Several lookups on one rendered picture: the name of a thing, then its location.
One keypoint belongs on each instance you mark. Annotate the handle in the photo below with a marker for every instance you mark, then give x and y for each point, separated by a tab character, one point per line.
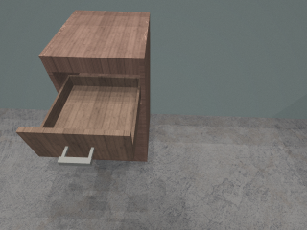
76	161

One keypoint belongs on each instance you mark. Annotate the cabinet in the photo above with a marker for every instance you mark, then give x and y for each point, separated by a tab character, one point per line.
106	43

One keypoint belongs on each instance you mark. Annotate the drawer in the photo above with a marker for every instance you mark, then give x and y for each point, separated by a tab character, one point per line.
100	112

